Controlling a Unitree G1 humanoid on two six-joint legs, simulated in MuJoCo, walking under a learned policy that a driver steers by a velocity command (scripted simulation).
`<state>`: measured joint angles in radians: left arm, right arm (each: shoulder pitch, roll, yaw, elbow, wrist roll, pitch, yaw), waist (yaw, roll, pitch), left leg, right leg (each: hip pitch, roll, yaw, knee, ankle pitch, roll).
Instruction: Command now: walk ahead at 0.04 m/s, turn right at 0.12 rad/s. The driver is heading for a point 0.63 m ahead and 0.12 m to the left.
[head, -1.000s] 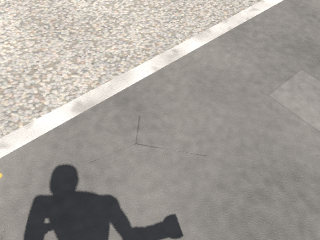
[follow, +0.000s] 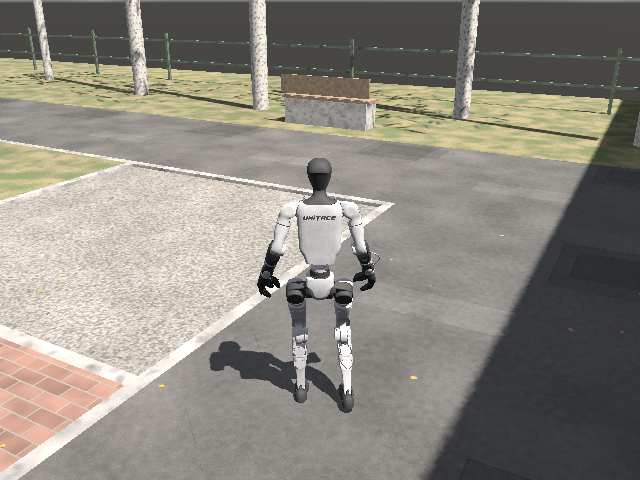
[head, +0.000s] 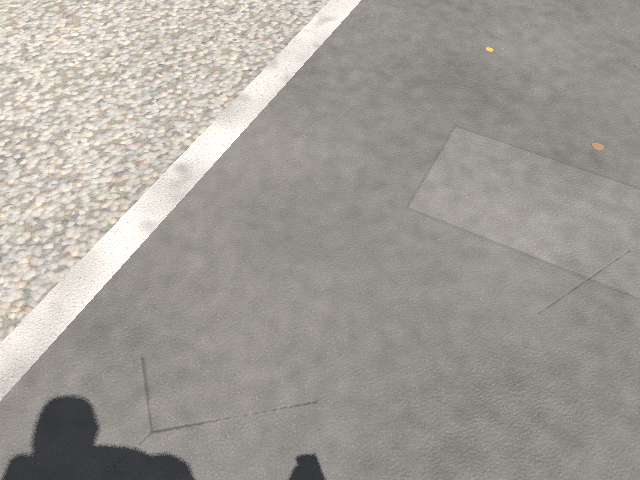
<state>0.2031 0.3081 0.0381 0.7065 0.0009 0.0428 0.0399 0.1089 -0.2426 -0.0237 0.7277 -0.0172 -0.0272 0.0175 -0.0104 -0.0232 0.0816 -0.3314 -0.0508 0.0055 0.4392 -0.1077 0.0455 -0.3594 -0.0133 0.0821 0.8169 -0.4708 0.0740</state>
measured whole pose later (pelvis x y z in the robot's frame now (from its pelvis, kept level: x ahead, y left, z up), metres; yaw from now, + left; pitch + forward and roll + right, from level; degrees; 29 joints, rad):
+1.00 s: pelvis +0.23 -0.01 +0.01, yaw +25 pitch +1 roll +0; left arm 0.41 0.25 0.06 0.76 0.00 -0.10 0.00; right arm 0.20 -0.30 -0.07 0.66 0.01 -0.04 0.01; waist 0.06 0.05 -0.01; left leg -0.66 0.04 -0.09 0.97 -0.14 -0.01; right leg -0.07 0.01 -0.04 0.30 -0.25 -0.03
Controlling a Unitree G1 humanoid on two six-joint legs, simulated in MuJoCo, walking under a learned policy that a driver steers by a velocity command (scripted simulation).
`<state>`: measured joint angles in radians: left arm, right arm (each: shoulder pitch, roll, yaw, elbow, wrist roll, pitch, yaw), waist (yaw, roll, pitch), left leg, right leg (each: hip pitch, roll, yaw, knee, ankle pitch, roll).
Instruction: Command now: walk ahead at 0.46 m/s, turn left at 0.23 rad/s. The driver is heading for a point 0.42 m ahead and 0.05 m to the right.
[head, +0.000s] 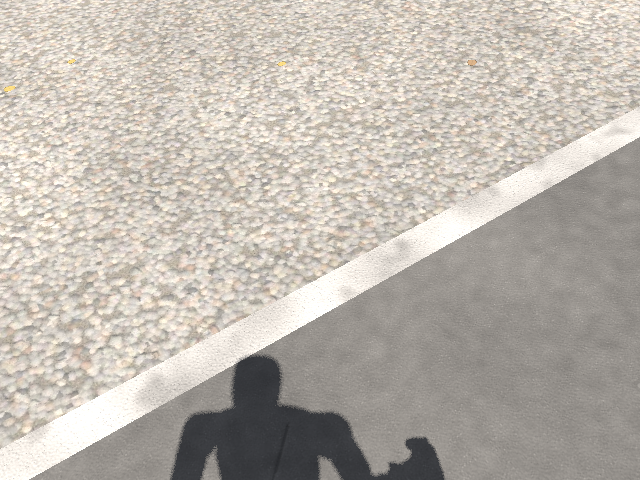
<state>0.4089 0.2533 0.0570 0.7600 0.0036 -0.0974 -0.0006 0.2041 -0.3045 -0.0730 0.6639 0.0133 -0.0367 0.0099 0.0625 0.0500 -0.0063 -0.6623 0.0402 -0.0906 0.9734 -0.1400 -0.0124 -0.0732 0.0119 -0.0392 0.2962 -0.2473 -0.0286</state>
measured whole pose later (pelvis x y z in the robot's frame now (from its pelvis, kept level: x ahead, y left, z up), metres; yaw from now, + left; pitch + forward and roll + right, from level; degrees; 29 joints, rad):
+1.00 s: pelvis +0.39 +0.03 -0.02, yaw -5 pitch -1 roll -1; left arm 0.13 0.22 0.02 0.81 0.02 -0.01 0.00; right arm 0.21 -0.25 -0.04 0.91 -0.02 0.04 -0.03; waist 0.00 0.00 0.04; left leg -0.27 0.05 -0.03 0.58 -0.30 -0.03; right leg -0.36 0.04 -0.03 0.50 -0.14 -0.03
